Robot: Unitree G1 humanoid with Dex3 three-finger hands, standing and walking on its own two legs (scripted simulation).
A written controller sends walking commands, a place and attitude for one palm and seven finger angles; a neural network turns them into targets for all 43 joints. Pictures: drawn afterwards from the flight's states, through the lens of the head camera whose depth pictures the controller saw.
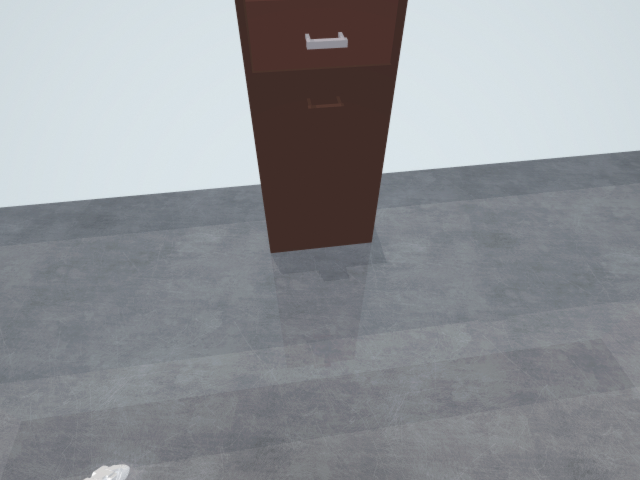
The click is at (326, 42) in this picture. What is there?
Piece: drawer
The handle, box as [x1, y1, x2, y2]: [305, 32, 347, 49]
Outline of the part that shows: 347,39 343,36 341,32 338,32 338,38 310,39 308,34 305,34 307,49 345,47 347,46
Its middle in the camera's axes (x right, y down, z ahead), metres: +0.01 -0.52 +1.00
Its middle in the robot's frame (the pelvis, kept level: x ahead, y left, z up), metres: +1.11 +0.05 +0.09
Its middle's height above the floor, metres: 0.86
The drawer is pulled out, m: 0.00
